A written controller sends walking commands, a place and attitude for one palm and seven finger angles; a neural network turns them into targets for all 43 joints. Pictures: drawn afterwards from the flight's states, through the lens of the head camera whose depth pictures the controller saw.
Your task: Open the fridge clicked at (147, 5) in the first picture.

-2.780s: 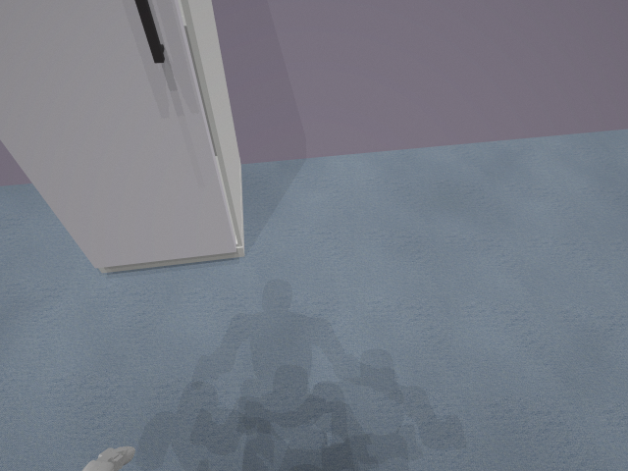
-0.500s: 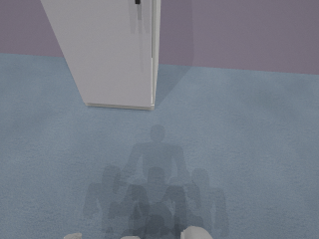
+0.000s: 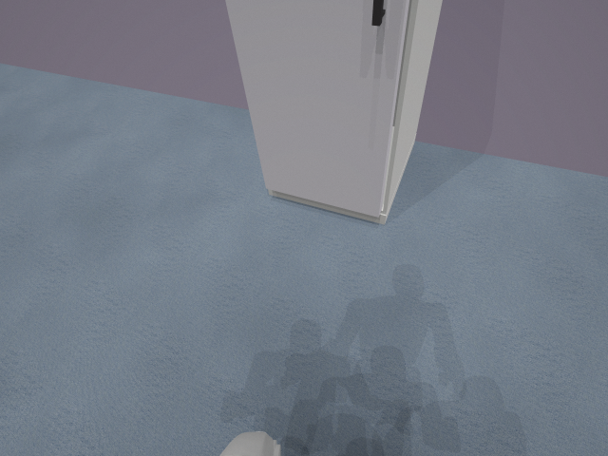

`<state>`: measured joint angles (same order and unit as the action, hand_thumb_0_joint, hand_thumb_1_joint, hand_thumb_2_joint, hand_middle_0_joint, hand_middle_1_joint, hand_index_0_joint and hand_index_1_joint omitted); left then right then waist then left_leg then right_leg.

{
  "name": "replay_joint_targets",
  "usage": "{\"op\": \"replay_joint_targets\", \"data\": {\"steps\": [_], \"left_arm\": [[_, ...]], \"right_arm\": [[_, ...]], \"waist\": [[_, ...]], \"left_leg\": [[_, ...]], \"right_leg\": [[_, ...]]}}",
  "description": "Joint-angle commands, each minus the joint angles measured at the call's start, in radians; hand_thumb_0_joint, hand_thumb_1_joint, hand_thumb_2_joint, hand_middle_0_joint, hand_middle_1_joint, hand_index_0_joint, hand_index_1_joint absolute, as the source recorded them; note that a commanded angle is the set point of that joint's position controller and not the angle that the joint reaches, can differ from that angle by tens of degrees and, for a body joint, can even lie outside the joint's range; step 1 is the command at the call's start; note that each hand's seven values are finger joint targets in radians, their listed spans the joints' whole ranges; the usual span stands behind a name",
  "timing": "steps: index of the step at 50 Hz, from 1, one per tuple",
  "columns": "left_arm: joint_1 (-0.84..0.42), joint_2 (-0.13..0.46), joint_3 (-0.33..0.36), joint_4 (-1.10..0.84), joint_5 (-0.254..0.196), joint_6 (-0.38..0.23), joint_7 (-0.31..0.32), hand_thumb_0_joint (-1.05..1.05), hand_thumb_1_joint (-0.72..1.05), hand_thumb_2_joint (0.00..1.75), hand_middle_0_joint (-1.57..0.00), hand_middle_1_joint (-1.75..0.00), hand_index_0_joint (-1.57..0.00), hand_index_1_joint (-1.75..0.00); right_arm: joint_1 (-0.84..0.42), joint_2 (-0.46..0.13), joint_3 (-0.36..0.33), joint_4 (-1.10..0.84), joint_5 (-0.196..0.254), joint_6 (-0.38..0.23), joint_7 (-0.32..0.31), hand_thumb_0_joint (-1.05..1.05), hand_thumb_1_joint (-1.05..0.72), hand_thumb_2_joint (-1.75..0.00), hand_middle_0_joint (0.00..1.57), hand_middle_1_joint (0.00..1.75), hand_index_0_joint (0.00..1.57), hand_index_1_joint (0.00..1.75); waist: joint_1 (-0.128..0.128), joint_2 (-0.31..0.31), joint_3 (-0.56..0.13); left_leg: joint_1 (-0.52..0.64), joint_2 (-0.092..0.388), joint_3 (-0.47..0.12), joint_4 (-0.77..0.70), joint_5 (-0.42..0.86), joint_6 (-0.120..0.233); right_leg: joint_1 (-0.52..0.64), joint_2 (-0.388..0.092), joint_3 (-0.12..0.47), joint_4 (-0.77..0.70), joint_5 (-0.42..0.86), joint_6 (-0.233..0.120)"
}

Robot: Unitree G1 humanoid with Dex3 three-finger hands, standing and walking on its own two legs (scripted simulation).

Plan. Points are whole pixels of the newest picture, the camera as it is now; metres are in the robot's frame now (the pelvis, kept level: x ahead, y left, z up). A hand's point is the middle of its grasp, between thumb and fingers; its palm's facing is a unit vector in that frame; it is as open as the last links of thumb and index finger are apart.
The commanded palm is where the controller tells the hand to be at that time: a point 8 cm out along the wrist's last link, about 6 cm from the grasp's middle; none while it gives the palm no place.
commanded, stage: walk to a spot facing it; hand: right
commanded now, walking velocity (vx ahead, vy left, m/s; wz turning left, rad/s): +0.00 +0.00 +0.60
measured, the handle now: out of the picture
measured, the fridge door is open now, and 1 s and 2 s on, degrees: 0 0 0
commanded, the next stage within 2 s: turn to face it in 1.64 s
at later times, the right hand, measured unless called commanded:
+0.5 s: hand out of the picture +0.16 -0.15 -0.17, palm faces -0.30 +0.93 -0.19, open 7.4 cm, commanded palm none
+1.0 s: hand (348, 309) +0.40 -0.05 -0.18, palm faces -0.61 +0.78 -0.12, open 7.4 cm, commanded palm none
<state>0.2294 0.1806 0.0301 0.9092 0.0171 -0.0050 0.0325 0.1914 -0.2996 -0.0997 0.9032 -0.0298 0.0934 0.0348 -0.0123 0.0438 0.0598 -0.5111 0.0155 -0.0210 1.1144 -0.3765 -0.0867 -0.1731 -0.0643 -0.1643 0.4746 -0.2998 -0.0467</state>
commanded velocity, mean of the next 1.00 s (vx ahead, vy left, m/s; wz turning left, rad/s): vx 0.27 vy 0.00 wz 0.60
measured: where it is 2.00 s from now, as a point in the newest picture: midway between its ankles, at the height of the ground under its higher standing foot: (253, 370)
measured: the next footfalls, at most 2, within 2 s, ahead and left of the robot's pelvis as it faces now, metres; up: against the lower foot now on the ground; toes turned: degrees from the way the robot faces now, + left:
left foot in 0.24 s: +0.01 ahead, +0.16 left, +0.00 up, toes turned +15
right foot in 0.58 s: +0.20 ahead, -0.07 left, +0.00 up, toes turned +14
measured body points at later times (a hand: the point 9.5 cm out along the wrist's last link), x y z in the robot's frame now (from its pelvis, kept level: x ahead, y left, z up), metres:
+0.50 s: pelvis +0.05 +0.02 -0.01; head +0.06 +0.01 +0.44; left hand +0.02 +0.30 -0.14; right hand +0.17 -0.20 -0.16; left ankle -0.03 +0.15 -0.74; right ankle +0.13 -0.09 -0.71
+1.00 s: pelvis +0.21 +0.04 +0.00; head +0.26 +0.04 +0.44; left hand +0.01 +0.15 -0.14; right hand +0.43 -0.09 -0.16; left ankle +0.21 +0.21 -0.68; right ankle +0.16 -0.08 -0.74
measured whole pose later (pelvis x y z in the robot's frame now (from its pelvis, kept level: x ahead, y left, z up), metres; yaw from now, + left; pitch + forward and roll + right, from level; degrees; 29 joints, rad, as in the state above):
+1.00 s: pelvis +0.21 +0.04 +0.00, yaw +37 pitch +0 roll +2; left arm 0.47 0.10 0.03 1.07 0.02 -0.07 0.03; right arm 0.13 -0.20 -0.09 0.96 -0.04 0.06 0.05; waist 0.04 0.04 0.07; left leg -0.63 0.09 0.10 0.97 -0.16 -0.03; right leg 0.03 -0.09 -0.40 0.36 -0.38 0.00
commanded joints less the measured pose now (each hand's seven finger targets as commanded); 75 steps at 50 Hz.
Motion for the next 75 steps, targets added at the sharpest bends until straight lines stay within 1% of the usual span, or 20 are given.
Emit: {"op": "replay_joint_targets", "data": {"steps": [1,9,10,11,12,18,25,27,28,29,30,33,37,50,55,57,58,61,66,75], "left_arm": [[0.082,0.211,0.062,-0.029,0.005,-0.014,0.007,0.00,0.90,0.90,-0.20,-0.30,-0.20,-0.30],[0.081,0.240,0.077,0.002,0.008,-0.005,-0.012,0.00,0.90,0.90,-0.20,-0.30,-0.20,-0.30],[0.080,0.216,0.067,-0.008,-0.001,-0.003,-0.021,0.00,0.90,0.90,-0.20,-0.30,-0.20,-0.30],[0.063,0.125,0.041,-0.051,-0.005,0.003,-0.031,0.00,0.90,0.90,-0.20,-0.30,-0.20,-0.30],[-0.047,0.150,0.037,-0.101,0.007,0.013,-0.025,0.00,0.90,0.90,-0.20,-0.30,-0.20,-0.30],[-0.018,0.148,0.051,-0.049,0.014,0.005,-0.046,0.00,0.90,0.90,-0.20,-0.30,-0.20,-0.30],[-0.013,0.129,0.050,-0.086,0.002,-0.027,-0.051,0.00,0.90,0.90,-0.20,-0.30,-0.20,-0.30],[0.122,0.146,0.055,-0.052,-0.001,-0.042,-0.037,0.00,0.90,0.90,-0.20,-0.30,-0.20,-0.30],[0.241,0.208,0.067,-0.011,0.003,-0.051,-0.021,0.00,0.90,0.90,-0.20,-0.30,-0.20,-0.30],[0.337,0.329,0.090,0.009,0.024,-0.054,-0.014,0.00,0.90,0.90,-0.20,-0.30,-0.20,-0.30],[0.309,0.325,0.078,0.005,0.020,-0.051,-0.011,0.00,0.90,0.90,-0.20,-0.30,-0.20,-0.30],[0.140,0.188,0.041,-0.016,0.013,-0.068,-0.009,0.00,0.90,0.90,-0.20,-0.30,-0.20,-0.30],[0.150,0.117,0.029,0.019,0.001,-0.089,0.001,0.00,0.90,0.90,-0.20,-0.30,-0.20,-0.30],[0.339,0.085,0.031,0.151,0.016,-0.074,0.003,0.00,0.90,0.90,-0.20,-0.30,-0.20,-0.30],[0.265,0.165,0.055,0.117,0.007,-0.069,-0.004,0.00,0.90,0.90,-0.20,-0.30,-0.20,-0.30],[0.245,0.125,0.046,0.069,-0.017,-0.064,-0.026,0.00,0.90,0.90,-0.20,-0.30,-0.20,-0.30],[0.216,0.059,0.035,0.018,-0.026,-0.070,-0.020,0.00,0.90,0.90,-0.20,-0.30,-0.20,-0.30],[0.075,0.097,0.048,-0.017,-0.001,-0.061,-0.015,0.00,0.90,0.90,-0.20,-0.30,-0.20,-0.30],[0.135,0.050,0.038,0.011,0.010,-0.015,-0.023,0.00,0.90,0.90,-0.20,-0.30,-0.20,-0.30],[-0.160,0.085,0.032,-0.110,0.000,-0.036,-0.034,0.00,0.90,0.90,-0.20,-0.30,-0.20,-0.30]], "right_arm": [[-0.119,-0.018,0.004,-0.109,0.006,-0.028,0.004,0.00,-0.90,-0.90,0.20,0.30,0.20,0.30],[-0.043,-0.020,0.008,-0.087,0.006,-0.061,-0.001,0.00,-0.90,-0.90,0.20,0.30,0.20,0.30],[0.052,-0.075,-0.002,-0.059,0.002,-0.072,-0.007,0.00,-0.90,-0.90,0.20,0.30,0.20,0.30],[0.134,-0.197,-0.022,-0.033,-0.003,-0.087,-0.023,0.00,-0.90,-0.90,0.20,0.30,0.20,0.30],[0.187,-0.226,-0.030,-0.025,0.019,-0.077,-0.036,0.00,-0.90,-0.90,0.20,0.30,0.20,0.30],[0.012,-0.124,-0.004,-0.057,0.007,-0.114,-0.036,0.00,-0.90,-0.90,0.20,0.30,0.20,0.30],[0.028,-0.148,-0.015,-0.036,0.001,-0.118,-0.023,0.00,-0.90,-0.90,0.20,0.30,0.20,0.30],[-0.013,-0.123,-0.015,-0.041,0.003,-0.112,-0.024,0.00,-0.90,-0.90,0.20,0.30,0.20,0.30],[-0.014,-0.060,-0.003,-0.054,0.007,-0.108,-0.019,0.00,-0.90,-0.90,0.20,0.30,0.20,0.30],[0.020,0.027,0.012,-0.074,0.020,-0.100,-0.006,0.00,-0.90,-0.90,0.20,0.30,0.20,0.30],[-0.010,-0.001,0.006,-0.095,0.010,-0.104,-0.006,0.00,-0.90,-0.90,0.20,0.30,0.20,0.30],[-0.031,-0.006,-0.008,-0.052,-0.007,-0.102,0.020,0.00,-0.90,-0.90,0.20,0.30,0.20,0.30],[0.070,0.050,-0.005,0.001,-0.006,-0.075,0.018,0.00,-0.90,-0.90,0.20,0.30,0.20,0.30],[-0.253,0.107,0.022,-0.071,-0.005,-0.085,0.023,0.00,-0.90,-0.90,0.20,0.30,0.20,0.30],[-0.027,0.054,0.004,-0.013,-0.007,-0.114,0.011,0.00,-0.90,-0.90,0.20,0.30,0.20,0.30],[0.229,-0.097,-0.032,0.058,-0.011,-0.135,-0.006,0.00,-0.90,-0.90,0.20,0.30,0.20,0.30],[0.314,-0.194,-0.049,0.068,0.010,-0.138,-0.022,0.00,-0.90,-0.90,0.20,0.30,0.20,0.30],[0.114,-0.111,-0.028,0.008,0.027,-0.132,-0.037,0.00,-0.90,-0.90,0.20,0.30,0.20,0.30],[0.008,-0.055,-0.004,0.002,0.002,-0.162,-0.039,0.00,-0.90,-0.90,0.20,0.30,0.20,0.30],[0.105,-0.087,-0.017,-0.003,0.010,-0.143,-0.034,0.00,-0.90,-0.90,0.20,0.30,0.20,0.30]], "waist": [[0.063,-0.198,-0.026],[0.021,-0.214,-0.143],[-0.030,-0.085,-0.191],[-0.071,0.264,-0.213],[-0.116,0.233,-0.166],[0.010,0.082,-0.017],[0.015,0.144,0.001],[0.088,0.069,-0.032],[0.133,-0.109,-0.093],[0.155,-0.453,-0.130],[0.136,-0.418,-0.097],[0.050,-0.144,0.068],[0.006,-0.190,0.007],[0.093,-0.164,0.102],[-0.035,-0.215,-0.081],[-0.150,-0.033,-0.271],[-0.151,0.133,-0.374],[-0.062,-0.034,-0.137],[0.066,-0.005,-0.072],[-0.026,0.105,-0.071]], "left_leg": [[-0.078,0.033,0.039,-0.118,-0.039,0.000],[0.290,-0.010,0.134,-0.599,0.070,0.077],[0.513,0.059,0.056,-0.715,0.137,0.115],[0.718,0.331,-0.338,-0.796,0.182,0.221],[0.637,0.399,-0.456,-0.834,0.182,0.296],[0.314,0.203,-0.238,-0.881,0.024,0.254],[0.207,0.169,-0.278,-0.846,-0.043,0.247],[0.096,0.115,-0.245,-0.723,-0.057,0.203],[0.008,0.029,-0.178,-0.513,-0.060,0.161],[-0.191,-0.110,-0.012,-0.145,-0.235,0.098],[-0.237,-0.042,-0.041,0.032,-0.200,0.096],[-0.210,0.058,-0.012,0.159,0.047,0.087],[-0.168,0.060,0.012,0.159,0.210,0.059],[-0.247,0.064,0.162,-0.305,0.181,0.086],[0.129,-0.072,0.254,-0.478,0.107,0.178],[0.752,0.107,0.010,-0.583,0.241,0.268],[0.925,0.402,-0.533,-0.652,0.482,0.410],[0.538,0.343,-0.395,-0.786,0.366,0.360],[0.186,0.183,-0.147,-0.820,0.434,0.288],[0.321,0.155,-0.239,-0.707,0.589,0.257]], "right_leg": [[0.138,-0.279,0.164,-0.135,0.465,-0.107],[0.067,-0.292,0.005,0.080,0.405,-0.011],[-0.090,-0.264,-0.061,0.254,0.233,0.047],[-0.436,-0.116,-0.095,0.514,-0.299,0.111],[-0.549,-0.073,0.055,0.644,-0.384,0.114],[-0.410,-0.081,0.094,0.561,-0.054,0.133],[-0.200,-0.007,0.054,0.235,-0.038,0.121],[0.049,0.008,0.043,0.055,0.021,0.120],[0.226,-0.072,0.131,-0.057,-0.077,0.107],[0.322,-0.385,0.515,-0.226,-0.363,0.026],[0.201,-0.495,0.694,-0.358,-0.552,-0.033],[-0.012,-0.370,0.417,-0.357,-0.361,-0.001],[0.046,-0.265,0.088,-0.285,0.091,0.057],[0.283,-0.311,-0.104,-0.223,0.502,-0.038],[0.307,-0.295,-0.216,0.156,1.090,0.001],[-0.158,-0.221,-0.182,0.659,0.490,0.072],[-0.474,-0.041,-0.083,1.012,-0.307,0.128],[-0.525,-0.138,0.156,0.984,-0.078,0.102],[-0.345,-0.133,0.120,0.690,-0.020,0.131],[-0.292,-0.018,0.090,0.243,0.033,0.127]]}}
